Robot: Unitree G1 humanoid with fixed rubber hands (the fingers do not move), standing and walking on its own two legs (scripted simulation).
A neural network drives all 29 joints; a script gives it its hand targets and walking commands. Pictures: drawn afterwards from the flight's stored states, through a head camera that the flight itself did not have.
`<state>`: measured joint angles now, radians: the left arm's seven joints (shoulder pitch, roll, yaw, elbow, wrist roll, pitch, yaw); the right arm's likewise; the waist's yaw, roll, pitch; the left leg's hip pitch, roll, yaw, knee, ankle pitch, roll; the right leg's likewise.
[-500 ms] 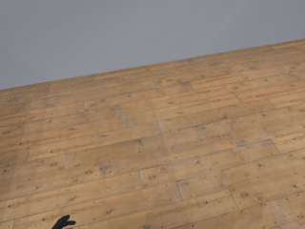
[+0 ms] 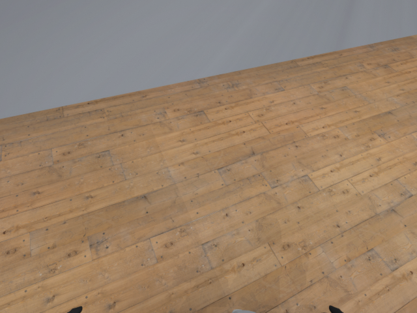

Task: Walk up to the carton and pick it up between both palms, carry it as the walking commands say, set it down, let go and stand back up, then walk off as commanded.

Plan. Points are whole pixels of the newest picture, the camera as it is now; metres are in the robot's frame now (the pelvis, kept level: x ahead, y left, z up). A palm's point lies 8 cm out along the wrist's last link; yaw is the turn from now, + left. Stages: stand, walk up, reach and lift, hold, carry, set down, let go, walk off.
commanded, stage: walk up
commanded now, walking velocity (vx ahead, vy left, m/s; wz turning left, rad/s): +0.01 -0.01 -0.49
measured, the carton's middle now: out of the picture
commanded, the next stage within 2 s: none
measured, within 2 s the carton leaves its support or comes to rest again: neither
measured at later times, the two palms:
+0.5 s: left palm (108, 307) +0.16 +0.19 -0.10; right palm out of the picture +0.02 -0.34 -0.13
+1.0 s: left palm (127, 288) +0.19 +0.17 -0.13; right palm out of the picture -0.07 -0.29 -0.10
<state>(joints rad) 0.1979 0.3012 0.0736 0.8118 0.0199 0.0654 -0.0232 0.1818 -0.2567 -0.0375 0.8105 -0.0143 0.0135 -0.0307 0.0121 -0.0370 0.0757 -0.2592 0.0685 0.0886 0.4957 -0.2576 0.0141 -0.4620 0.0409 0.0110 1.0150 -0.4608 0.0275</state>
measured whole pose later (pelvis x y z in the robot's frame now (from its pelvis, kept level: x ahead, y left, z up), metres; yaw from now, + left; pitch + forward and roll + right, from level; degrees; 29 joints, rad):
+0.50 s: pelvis -0.01 -0.05 -0.01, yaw -15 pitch +0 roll +1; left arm 0.20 0.27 0.06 0.77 0.03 0.03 0.00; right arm 0.16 -0.29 -0.07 0.80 -0.03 0.07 -0.01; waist 0.01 0.04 0.08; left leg -0.48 0.08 0.05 1.04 -0.42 -0.08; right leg -0.25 0.02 0.02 0.54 -0.29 -0.04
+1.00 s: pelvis -0.02 -0.02 +0.00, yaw -30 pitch +0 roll -2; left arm 0.21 0.29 0.07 0.78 0.01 0.08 -0.03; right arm 0.21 -0.23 -0.05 0.80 -0.04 0.01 -0.02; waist -0.01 -0.02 0.08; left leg -0.23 0.14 0.20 0.49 -0.24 0.00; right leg -0.38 -0.02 -0.03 0.90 -0.44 0.05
